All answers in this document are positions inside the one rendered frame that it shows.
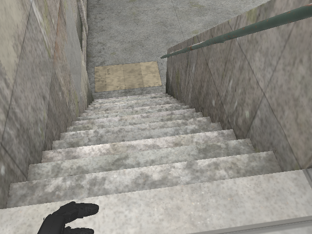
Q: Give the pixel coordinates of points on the left robot hand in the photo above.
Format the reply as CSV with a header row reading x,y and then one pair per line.
x,y
55,223

